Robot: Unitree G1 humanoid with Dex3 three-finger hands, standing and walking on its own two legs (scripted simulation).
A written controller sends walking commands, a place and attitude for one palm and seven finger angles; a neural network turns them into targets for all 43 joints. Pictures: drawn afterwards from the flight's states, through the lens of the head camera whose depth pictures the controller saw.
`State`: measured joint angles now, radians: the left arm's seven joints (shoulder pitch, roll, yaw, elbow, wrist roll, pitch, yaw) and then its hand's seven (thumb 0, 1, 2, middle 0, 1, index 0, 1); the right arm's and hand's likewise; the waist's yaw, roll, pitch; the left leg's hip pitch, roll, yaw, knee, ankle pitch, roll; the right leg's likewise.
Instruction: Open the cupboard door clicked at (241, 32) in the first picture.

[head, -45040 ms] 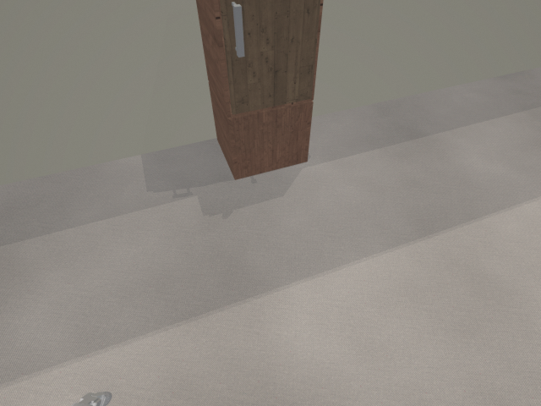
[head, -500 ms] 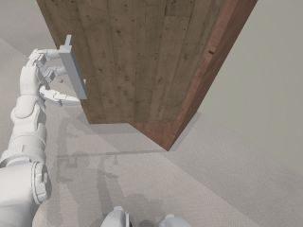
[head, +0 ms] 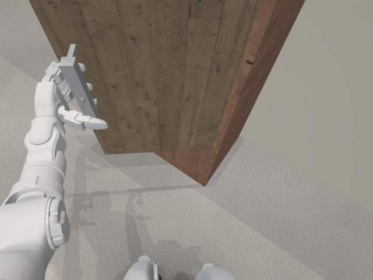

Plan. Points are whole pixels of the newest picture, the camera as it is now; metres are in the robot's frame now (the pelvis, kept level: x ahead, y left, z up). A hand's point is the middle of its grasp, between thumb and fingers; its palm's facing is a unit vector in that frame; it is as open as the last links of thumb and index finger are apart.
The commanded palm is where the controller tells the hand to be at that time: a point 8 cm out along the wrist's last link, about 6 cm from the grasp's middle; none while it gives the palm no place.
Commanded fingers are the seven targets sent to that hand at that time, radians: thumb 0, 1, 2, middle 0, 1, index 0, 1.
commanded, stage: slide the fingers in behind the handle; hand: left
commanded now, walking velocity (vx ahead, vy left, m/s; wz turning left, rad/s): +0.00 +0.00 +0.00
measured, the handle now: (84, 86) +0.52 +0.21 +0.08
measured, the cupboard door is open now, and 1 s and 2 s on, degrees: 40 39 72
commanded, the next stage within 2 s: close the thumb around the handle in 0.20 s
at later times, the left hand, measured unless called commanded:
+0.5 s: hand (81, 100) +0.47 +0.20 +0.09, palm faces +0.08 -1.00 +0.00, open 12.9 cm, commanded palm +0.44 +0.25 +0.09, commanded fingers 0.00 0.12 0.56 -0.34 -1.27 -0.34 -1.27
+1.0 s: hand (84, 102) +0.47 +0.19 +0.09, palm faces +0.06 -1.00 +0.00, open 6.9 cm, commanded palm +0.44 +0.24 +0.09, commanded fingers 0.00 0.90 0.90 -0.40 -1.35 -0.40 -1.35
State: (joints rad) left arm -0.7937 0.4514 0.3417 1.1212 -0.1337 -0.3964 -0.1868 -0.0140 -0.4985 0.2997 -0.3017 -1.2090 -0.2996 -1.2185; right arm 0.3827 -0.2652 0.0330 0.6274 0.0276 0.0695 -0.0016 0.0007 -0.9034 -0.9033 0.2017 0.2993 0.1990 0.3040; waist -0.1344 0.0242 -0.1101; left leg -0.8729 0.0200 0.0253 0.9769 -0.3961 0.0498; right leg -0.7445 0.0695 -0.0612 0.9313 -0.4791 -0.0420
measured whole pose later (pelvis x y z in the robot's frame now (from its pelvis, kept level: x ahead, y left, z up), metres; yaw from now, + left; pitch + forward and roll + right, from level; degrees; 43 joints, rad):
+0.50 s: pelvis +0.00 +0.00 +0.00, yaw +0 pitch +16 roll -3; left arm -0.74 0.45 0.36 1.07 -0.15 -0.40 -0.21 -0.01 -0.33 0.37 -0.31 -1.22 -0.31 -1.22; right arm 0.39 -0.27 0.02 0.62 0.03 0.08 -0.01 0.00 -0.90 -0.90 0.20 0.30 0.20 0.30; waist -0.13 0.02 -0.12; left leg -0.85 0.03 0.03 0.96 -0.40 0.05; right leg -0.73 0.08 -0.05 0.92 -0.48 -0.05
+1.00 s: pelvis +0.00 +0.01 +0.00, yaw +0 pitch +16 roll -3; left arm -0.77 0.41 0.34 1.10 -0.13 -0.41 -0.18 -0.01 0.55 0.78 -0.33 -1.32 -0.31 -1.32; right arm 0.38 -0.27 0.03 0.63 0.03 0.07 -0.01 0.00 -0.90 -0.90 0.20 0.30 0.20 0.30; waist -0.13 0.03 -0.12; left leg -0.87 0.01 0.03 0.97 -0.39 0.06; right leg -0.74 0.06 -0.05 0.93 -0.48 -0.03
